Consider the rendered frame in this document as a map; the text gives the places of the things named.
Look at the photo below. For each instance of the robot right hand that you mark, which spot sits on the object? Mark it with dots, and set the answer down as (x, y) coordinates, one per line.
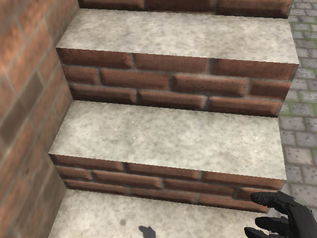
(299, 224)

